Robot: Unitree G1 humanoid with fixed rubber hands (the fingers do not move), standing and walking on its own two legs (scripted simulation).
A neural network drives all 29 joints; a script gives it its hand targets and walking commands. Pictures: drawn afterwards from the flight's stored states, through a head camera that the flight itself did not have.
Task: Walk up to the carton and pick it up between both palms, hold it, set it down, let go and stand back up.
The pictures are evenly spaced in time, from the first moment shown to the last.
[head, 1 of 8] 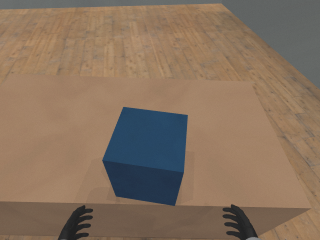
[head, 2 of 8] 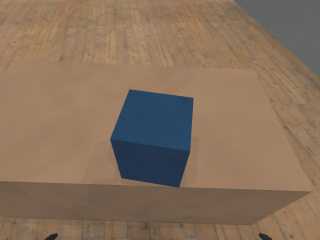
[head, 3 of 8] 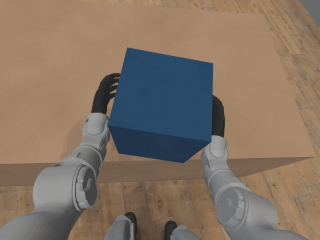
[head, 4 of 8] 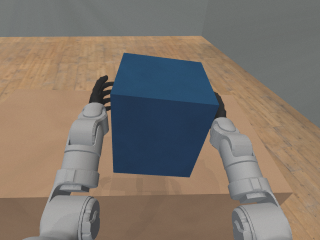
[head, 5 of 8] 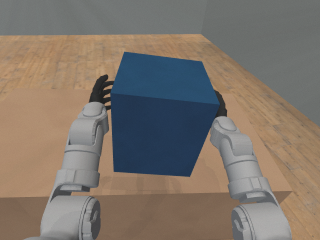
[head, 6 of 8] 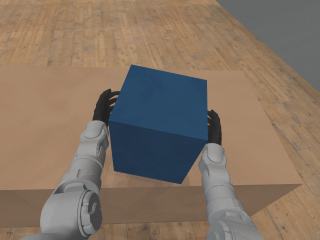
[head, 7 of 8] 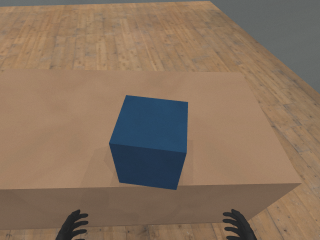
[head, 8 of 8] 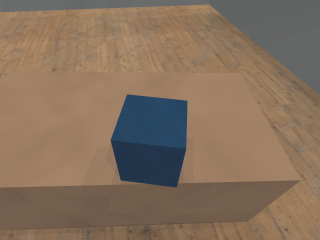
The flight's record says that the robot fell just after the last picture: no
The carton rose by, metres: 0.25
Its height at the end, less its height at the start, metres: +0.00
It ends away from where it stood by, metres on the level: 0.01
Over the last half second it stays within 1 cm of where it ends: yes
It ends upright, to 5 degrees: yes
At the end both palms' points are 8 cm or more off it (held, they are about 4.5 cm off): yes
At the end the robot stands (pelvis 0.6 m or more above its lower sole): yes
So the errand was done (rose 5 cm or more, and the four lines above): yes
